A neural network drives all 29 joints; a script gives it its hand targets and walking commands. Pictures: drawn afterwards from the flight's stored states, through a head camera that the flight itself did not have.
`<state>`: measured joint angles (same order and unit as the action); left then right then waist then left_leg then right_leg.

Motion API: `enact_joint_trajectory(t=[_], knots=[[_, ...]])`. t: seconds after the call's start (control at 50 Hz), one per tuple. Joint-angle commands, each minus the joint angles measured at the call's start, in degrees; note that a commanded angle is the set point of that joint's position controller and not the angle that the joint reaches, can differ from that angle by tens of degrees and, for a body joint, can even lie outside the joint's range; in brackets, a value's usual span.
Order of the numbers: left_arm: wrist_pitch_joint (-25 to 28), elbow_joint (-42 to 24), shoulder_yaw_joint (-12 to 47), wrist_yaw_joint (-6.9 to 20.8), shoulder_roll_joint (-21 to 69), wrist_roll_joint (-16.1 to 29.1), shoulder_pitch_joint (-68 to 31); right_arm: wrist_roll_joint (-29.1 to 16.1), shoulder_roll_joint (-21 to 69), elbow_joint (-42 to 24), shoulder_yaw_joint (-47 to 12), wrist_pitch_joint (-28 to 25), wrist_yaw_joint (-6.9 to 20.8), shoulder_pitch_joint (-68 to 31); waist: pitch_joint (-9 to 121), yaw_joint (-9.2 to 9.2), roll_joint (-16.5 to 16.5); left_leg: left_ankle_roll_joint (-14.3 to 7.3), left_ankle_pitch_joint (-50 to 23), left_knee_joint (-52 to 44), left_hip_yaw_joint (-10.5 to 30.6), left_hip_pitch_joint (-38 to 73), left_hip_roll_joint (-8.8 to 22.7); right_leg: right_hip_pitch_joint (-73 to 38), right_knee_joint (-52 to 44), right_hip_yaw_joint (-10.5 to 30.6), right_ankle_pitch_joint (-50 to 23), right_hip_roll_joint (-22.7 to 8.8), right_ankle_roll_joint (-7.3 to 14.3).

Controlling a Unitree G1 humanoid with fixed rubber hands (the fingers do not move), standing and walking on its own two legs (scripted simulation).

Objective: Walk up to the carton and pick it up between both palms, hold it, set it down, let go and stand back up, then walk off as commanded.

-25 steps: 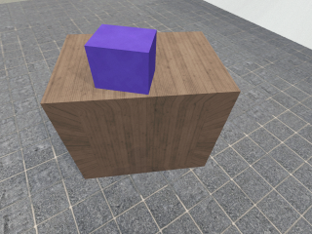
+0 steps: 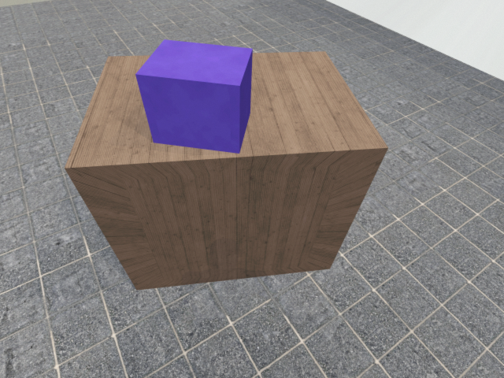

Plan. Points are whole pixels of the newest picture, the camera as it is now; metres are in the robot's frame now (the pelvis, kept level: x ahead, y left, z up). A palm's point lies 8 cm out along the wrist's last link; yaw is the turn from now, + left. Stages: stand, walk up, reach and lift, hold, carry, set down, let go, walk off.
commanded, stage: stand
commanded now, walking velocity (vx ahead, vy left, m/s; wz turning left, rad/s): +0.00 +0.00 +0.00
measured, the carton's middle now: (201, 96) +0.78 +0.13 +0.03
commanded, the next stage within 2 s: none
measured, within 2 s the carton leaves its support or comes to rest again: neither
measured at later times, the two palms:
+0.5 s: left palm out of the picture +0.08 +0.29 -0.12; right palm out of the picture +0.07 -0.29 -0.12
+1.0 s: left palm out of the picture +0.08 +0.29 -0.12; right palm out of the picture +0.07 -0.29 -0.12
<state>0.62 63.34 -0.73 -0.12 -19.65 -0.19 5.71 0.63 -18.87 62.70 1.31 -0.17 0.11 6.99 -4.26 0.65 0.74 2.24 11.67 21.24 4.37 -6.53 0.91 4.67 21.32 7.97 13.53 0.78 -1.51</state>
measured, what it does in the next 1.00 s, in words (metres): stands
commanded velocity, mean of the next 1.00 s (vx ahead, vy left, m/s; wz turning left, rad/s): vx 0.00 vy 0.00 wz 0.00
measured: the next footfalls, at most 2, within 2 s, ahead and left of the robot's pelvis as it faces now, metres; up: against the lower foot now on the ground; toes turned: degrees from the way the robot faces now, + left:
none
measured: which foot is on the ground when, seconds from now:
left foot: down 0.00-1.00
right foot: down 0.00-1.00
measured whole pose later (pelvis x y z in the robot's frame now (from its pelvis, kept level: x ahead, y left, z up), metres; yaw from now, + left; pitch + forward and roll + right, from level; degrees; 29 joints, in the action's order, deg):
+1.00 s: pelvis +0.00 +0.00 +0.00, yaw +0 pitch -3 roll +0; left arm 0.5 63.6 -0.7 -0.1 -19.6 -0.2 5.7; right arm 0.7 -18.9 62.6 1.1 -0.2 0.1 6.9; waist -4.5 0.6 0.7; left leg 2.2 11.7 21.3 4.2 -6.6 0.9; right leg 4.7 21.4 8.0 13.5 0.8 -1.5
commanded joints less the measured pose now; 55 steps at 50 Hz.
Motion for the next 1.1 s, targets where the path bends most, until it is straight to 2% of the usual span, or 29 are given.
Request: enact_joint_trajectory(t=[0.0, 0.04, 0.1, 0.14, 0.16, 0.18, 0.34, 0.38, 0.46, 0.5, 0.54, 0.56, 0.58, 0.66, 0.68, 0.7, 0.76, 0.9, 0.92, 0.94, 1.0, 1.08], knots=[[1.1, -3.8, -2.5, -0.7, -13.0, 0.1, -2.5, -0.1, -13.0, -3.4, 2.5, -1.1, -0.7, -1.3, 5.8, -0.07, -0.7, -3.2, -11.2, -3.5, 1.8, 2.2, 5.2, 1.4, -3.1, 1.5, -13.9, -6.3, 3.0], [1.0, -3.8, -2.3, -0.7, -12.6, 0.2, -2.2, 0.0, -13.1, -3.4, 2.6, -1.1, -0.7, -1.7, 5.8, -0.04, -1.3, -3.2, -10.8, -3.4, 1.9, 2.5, 5.3, 2.0, -3.0, 1.5, -13.9, -6.3, 3.0], [1.1, -3.8, -2.4, -0.7, -13.3, 0.0, -2.6, -0.1, -12.5, -3.5, 2.3, -1.2, -0.7, -1.7, 5.3, 0.04, -0.1, -3.1, -10.4, -3.2, 1.8, 2.4, 5.3, 2.3, -3.5, 1.6, -13.0, -6.1, 2.9], [1.0, -3.9, -2.5, -0.7, -12.8, 0.0, -2.5, 0.0, -12.4, -3.3, 2.3, -1.2, -0.7, -1.9, 5.8, -0.19, -1.0, -3.2, -9.8, -3.3, 1.8, 2.0, 5.1, 1.7, -3.4, 1.5, -12.7, -6.2, 3.1], [1.0, -3.8, -2.5, -0.7, -13.4, -0.1, -2.5, 0.0, -12.8, -3.5, 2.4, -1.2, -0.7, -1.9, 4.8, -0.03, -0.2, -3.2, -9.7, -3.6, 1.9, 1.8, 5.1, 2.3, -3.4, 1.4, -12.9, -6.2, 3.1], [1.0, -3.7, -2.5, -0.7, -13.4, 0.1, -2.3, 0.1, -12.9, -3.5, 2.5, -1.1, -0.7, -1.8, 5.3, -0.01, -1.0, -3.1, -10.2, -3.5, 1.7, 2.2, 5.1, 2.2, -3.7, 1.6, -12.5, -6.1, 3.1], [0.9, -3.8, -2.5, -0.7, -12.7, 0.0, -2.5, 0.0, -12.9, -3.7, 2.4, -1.2, -0.7, -1.7, 5.2, -0.09, -1.2, -3.1, -9.7, -3.3, 1.6, 2.0, 5.2, 2.2, -3.5, 1.5, -12.7, -6.2, 3.0], [1.1, -3.8, -2.3, -0.7, -12.6, 0.0, -2.5, -0.1, -12.8, -3.7, 2.5, -1.2, -0.7, -2.0, 5.6, 0.13, -0.4, -3.1, -10.6, -3.2, 1.9, 2.8, 5.3, 2.5, -3.4, 1.2, -13.1, -6.0, 2.9], [1.0, -3.7, -2.3, -0.7, -12.9, 0.1, -2.3, 0.0, -12.8, -3.7, 2.5, -1.1, -0.6, -1.7, 5.0, 0.27, -1.5, -3.2, -9.3, -3.4, 1.8, 2.1, 5.2, 2.6, -3.6, 1.6, -12.2, -6.3, 3.2], [1.1, -3.6, -2.4, -0.7, -13.0, -0.1, -2.5, 0.1, -12.6, -3.7, 2.3, -1.1, -0.7, -1.6, 5.0, 0.19, -0.4, -3.1, -10.3, -3.5, 1.9, 2.4, 5.3, 2.2, -3.7, 1.5, -12.8, -6.0, 3.0], [1.0, -3.6, -2.3, -0.7, -12.8, 0.0, -2.3, 0.1, -13.1, -3.8, 2.6, -1.1, -0.7, -1.9, 5.3, 0.01, -1.4, -3.2, -10.2, -3.2, 1.9, 2.2, 5.3, 2.3, -3.5, 1.6, -13.2, -6.2, 3.0], [1.0, -3.4, -2.5, -0.7, -13.2, -0.1, -2.3, -0.1, -12.6, -3.7, 2.4, -1.0, -0.6, -1.2, 5.5, 0.27, -0.3, -3.1, -9.9, -3.5, 1.8, 2.3, 5.2, 2.1, -3.6, 1.4, -12.7, -6.1, 3.0], [1.0, -3.5, -2.3, -0.7, -12.5, 0.1, -2.0, 0.1, -13.1, -3.8, 2.5, -1.1, -0.7, -2.1, 4.8, -0.32, 0.0, -3.1, -9.8, -3.6, 2.0, 2.0, 5.3, 2.5, -3.7, 1.4, -12.2, -6.0, 3.1], [1.0, -3.7, -2.5, -0.7, -12.9, 0.0, -2.3, -0.1, -12.5, -3.5, 2.4, -1.1, -0.7, -1.7, 5.3, -0.02, -1.4, -3.3, -8.8, -3.5, 2.0, 2.0, 5.3, 2.3, -3.6, 1.8, -11.8, -6.3, 3.2], [1.0, -3.7, -2.5, -0.6, -13.1, 0.1, -2.3, 0.0, -13.1, -3.5, 2.4, -1.1, -0.6, -1.5, 5.0, -0.06, -0.3, -3.2, -9.4, -3.6, 2.1, 2.0, 5.3, 2.4, -3.6, 1.7, -12.1, -6.2, 3.1], [1.0, -3.5, -2.3, -0.7, -13.1, 0.1, -2.2, -0.1, -13.0, -3.6, 2.5, -1.1, -0.7, -1.8, 5.0, 0.13, -1.2, -3.2, -9.5, -3.5, 1.9, 2.4, 5.4, 2.6, -3.6, 1.6, -12.3, -6.3, 3.3], [0.9, -3.7, -2.4, -0.6, -12.9, -0.2, -2.4, 0.1, -12.7, -3.5, 2.3, -1.2, -0.7, -1.6, 5.3, -0.15, -0.2, -3.1, -9.9, -3.2, 1.9, 2.0, 5.2, 2.1, -3.4, 1.4, -12.5, -6.1, 3.0], [1.0, -3.5, -2.5, -0.6, -12.7, 0.1, -2.4, -0.1, -12.7, -3.6, 2.3, -1.2, -0.8, -1.9, 5.2, -0.17, -1.3, -3.2, -10.4, -3.2, 1.8, 1.8, 5.3, 2.2, -3.3, 1.6, -12.9, -6.1, 3.0], [1.1, -3.5, -2.5, -0.6, -12.8, 0.0, -2.3, -0.1, -12.8, -3.5, 2.3, -1.2, -0.7, -1.8, 5.2, 0.1, -0.6, -3.1, -10.5, -3.3, 1.9, 2.4, 5.2, 2.4, -3.3, 1.4, -13.3, -5.9, 3.0], [1.0, -3.7, -2.3, -0.6, -12.9, -0.1, -2.3, 0.0, -13.2, -3.6, 2.4, -1.1, -0.7, -1.9, 5.3, 0.0, -1.5, -3.1, -10.2, -3.1, 1.6, 2.5, 5.2, 2.2, -3.0, 1.5, -13.4, -6.0, 3.0], [1.0, -3.7, -2.4, -0.6, -12.8, 0.0, -2.6, -0.1, -13.1, -3.4, 2.4, -1.1, -0.7, -1.5, 5.1, 0.19, -0.3, -3.0, -8.9, -3.5, 1.8, 2.0, 5.2, 2.9, -3.6, 1.7, -11.8, -6.2, 3.2], [0.8, -3.6, -2.5, -0.5, -12.9, 0.1, -1.9, -0.1, -12.7, -3.7, 2.4, -1.2, -0.7, -2.1, 5.5, -0.38, -0.3, -3.0, -9.7, -3.0, 1.9, 2.1, 5.3, 2.3, -3.6, 1.5, -12.2, -6.1, 3.0]])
